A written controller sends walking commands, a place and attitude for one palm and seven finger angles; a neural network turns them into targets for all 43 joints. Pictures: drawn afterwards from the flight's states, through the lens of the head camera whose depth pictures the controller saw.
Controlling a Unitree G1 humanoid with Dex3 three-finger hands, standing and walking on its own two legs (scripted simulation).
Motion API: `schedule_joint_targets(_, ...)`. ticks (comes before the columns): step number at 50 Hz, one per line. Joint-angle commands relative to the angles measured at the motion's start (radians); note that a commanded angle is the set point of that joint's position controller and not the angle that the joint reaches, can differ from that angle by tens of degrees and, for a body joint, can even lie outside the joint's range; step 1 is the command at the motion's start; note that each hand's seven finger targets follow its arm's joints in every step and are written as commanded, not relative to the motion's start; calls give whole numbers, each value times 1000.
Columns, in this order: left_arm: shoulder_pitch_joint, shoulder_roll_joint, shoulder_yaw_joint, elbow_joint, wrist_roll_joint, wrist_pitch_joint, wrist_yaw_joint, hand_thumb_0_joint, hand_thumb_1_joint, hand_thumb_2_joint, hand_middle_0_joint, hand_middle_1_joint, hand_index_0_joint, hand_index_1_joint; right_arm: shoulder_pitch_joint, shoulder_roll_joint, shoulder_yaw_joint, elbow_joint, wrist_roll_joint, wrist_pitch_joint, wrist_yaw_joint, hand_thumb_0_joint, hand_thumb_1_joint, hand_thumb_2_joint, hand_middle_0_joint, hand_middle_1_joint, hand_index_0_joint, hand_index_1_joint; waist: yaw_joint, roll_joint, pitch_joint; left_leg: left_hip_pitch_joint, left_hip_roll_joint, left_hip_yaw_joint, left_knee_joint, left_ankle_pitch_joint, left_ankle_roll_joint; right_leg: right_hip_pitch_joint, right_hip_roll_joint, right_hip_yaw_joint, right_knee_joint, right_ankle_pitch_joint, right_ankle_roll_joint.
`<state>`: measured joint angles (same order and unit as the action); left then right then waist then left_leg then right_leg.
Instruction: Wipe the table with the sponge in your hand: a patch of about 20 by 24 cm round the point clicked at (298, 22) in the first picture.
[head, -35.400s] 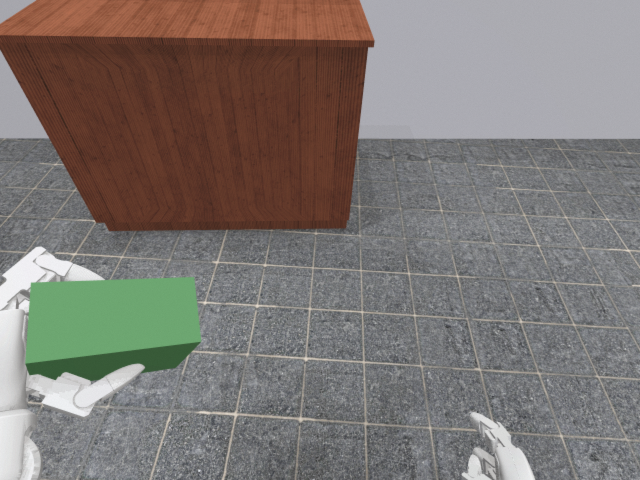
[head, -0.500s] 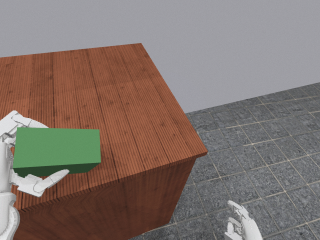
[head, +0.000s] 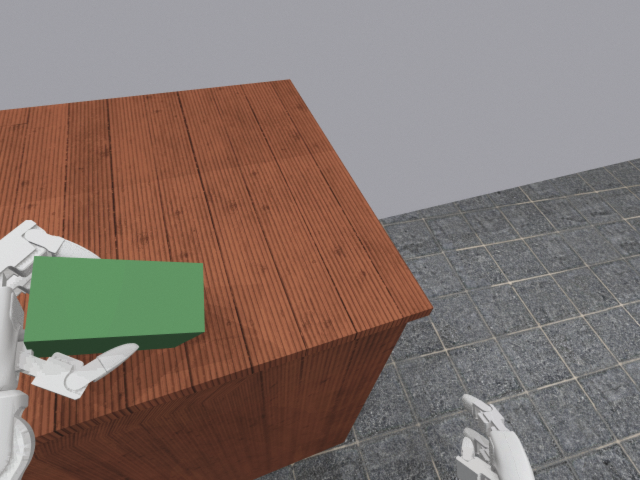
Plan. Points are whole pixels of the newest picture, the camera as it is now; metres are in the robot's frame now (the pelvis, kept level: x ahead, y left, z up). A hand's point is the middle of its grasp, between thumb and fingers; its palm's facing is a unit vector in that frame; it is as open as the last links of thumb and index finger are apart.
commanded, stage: look again from close up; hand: left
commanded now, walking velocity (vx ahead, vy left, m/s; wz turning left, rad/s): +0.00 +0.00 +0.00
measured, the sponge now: (142, 309) +0.24 +0.20 +0.13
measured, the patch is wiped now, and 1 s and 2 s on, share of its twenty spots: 0.00 0.00 0.00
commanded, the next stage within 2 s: shuffle to correct the standing spot in 0.20 s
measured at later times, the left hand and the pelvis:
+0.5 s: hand (97, 307) +0.22 +0.23 +0.16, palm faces +0.41 -0.84 -0.35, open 10.5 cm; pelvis +0.00 -0.02 +0.00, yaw +0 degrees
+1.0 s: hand (167, 311) +0.23 +0.17 +0.16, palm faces +0.37 -0.86 -0.35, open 10.5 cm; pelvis +0.01 -0.07 -0.01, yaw +0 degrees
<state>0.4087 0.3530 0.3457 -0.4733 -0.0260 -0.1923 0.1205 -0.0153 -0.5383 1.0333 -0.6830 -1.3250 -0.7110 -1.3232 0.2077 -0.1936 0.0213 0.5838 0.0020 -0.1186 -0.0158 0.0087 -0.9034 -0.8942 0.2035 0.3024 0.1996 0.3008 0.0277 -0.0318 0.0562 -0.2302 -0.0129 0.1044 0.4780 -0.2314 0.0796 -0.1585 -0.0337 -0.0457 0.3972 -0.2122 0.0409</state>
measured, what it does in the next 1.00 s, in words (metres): shifts its weight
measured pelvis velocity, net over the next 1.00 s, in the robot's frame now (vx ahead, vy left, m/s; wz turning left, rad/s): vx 0.01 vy -0.07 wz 0.00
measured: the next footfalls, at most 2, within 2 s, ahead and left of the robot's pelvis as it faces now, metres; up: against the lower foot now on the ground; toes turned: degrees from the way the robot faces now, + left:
none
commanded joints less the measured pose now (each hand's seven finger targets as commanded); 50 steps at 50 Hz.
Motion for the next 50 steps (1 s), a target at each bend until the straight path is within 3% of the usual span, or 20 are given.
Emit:
schedule_joint_targets(1,-61,149,92,-202,-7,-62,18,0,100,1300,-1200,-1600,-1200,-1600,-88,-132,-60,-154,7,-49,-19,0,-900,-900,200,300,200,300,-7,108,-142,5,112,-151,-154,79,-72,71,3,30,-14,113,-50)
schedule_joint_targets(11,-73,137,76,-185,-7,-56,23,0,100,1300,-1200,-1600,-1200,-1600,-90,-131,-60,-146,8,-49,-27,0,-900,-900,200,300,200,300,-8,92,-118,-4,102,-148,-155,20,-59,55,-8,50,-38,99,-52)
schedule_joint_targets(15,-74,158,97,-200,-6,-51,27,0,100,1300,-1200,-1600,-1200,-1600,-98,-127,-62,-146,12,-49,-29,0,-900,-900,200,300,200,300,-8,77,-139,24,99,-140,-130,75,-60,62,-19,59,-41,141,-56)
schedule_joint_targets(16,-69,137,78,-192,-10,-50,23,0,100,1300,-1200,-1600,-1200,-1600,-86,-130,-62,-143,8,-45,-27,0,-900,-900,200,300,200,300,-10,68,-139,24,99,-146,-138,93,-62,61,-9,48,-35,137,-54)
schedule_joint_targets(20,-98,160,94,-219,-14,-42,20,0,100,1300,-1200,-1600,-1200,-1600,-103,-123,-63,-152,16,-38,-25,0,-900,-900,200,300,200,300,-12,127,-127,50,137,-165,-161,130,-76,27,10,31,-4,101,-46)
schedule_joint_targets(28,-68,158,98,-242,-28,-28,9,0,100,1300,-1200,-1600,-1200,-1600,-89,-123,-74,-175,14,-26,-9,0,-900,-900,200,300,200,300,-11,130,-141,40,182,-172,-133,161,-58,35,12,20,-6,86,-43)
schedule_joint_targets(38,-28,178,119,-256,-51,-11,0,0,100,1300,-1200,-1600,-1200,-1600,-84,-127,-89,-176,14,-12,-18,0,-900,-900,200,300,200,300,-18,82,-159,33,163,-123,-15,126,-50,-4,-23,78,-22,160,-65)
schedule_joint_targets(41,-21,160,100,-252,-57,-4,-1,0,100,1300,-1200,-1600,-1200,-1600,-80,-124,-86,-170,13,-9,-22,0,-900,-900,200,300,200,300,-24,59,-143,30,143,-109,19,81,-51,-48,-37,100,-28,140,-81)
schedule_joint_targets(42,-24,185,121,-253,-58,-4,1,0,100,1300,-1200,-1600,-1200,-1600,-82,-128,-92,-172,13,-9,-24,0,-900,-900,200,300,200,300,-22,61,-144,21,143,-110,29,67,-50,-51,-45,113,-30,133,-82)
schedule_joint_targets(46,-4,180,120,-251,-66,0,4,0,100,1300,-1200,-1600,-1200,-1600,-74,-121,-88,-163,13,-2,-28,0,-900,-900,200,300,200,300,-30,8,-134,9,115,-94,88,14,-52,-93,-77,146,-49,84,-110)
schedule_joint_targets(49,2,198,135,-272,-69,-4,4,0,100,1300,-1200,-1600,-1200,-1600,-75,-124,-95,-168,15,-2,-30,0,-900,-900,200,300,200,300,-28,10,-132,-1,111,-88,118,33,-51,-89,-93,161,-40,119,-110)
schedule_joint_targets(50,4,201,137,-280,-68,-2,8,0,100,1300,-1200,-1600,-1200,-1600,-83,-124,-92,-162,16,-1,-32,0,-900,-900,200,300,200,300,-31,38,-126,5,115,-103,107,47,-51,-101,-94,159,-29,122,-120)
